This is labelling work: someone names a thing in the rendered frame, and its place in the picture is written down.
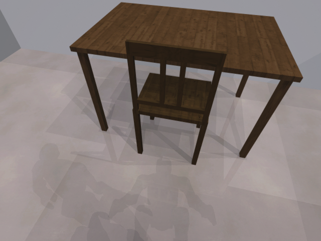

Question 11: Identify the table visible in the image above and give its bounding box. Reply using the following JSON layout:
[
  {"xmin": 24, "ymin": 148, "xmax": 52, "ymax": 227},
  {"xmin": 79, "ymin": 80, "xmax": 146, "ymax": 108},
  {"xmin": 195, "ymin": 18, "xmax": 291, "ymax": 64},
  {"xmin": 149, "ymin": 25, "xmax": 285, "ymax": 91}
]
[{"xmin": 70, "ymin": 2, "xmax": 303, "ymax": 158}]

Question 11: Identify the chair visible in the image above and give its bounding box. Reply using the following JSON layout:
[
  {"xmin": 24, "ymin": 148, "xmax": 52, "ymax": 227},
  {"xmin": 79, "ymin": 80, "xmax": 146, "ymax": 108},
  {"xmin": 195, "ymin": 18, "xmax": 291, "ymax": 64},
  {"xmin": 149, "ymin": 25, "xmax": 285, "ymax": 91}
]
[{"xmin": 125, "ymin": 40, "xmax": 227, "ymax": 165}]

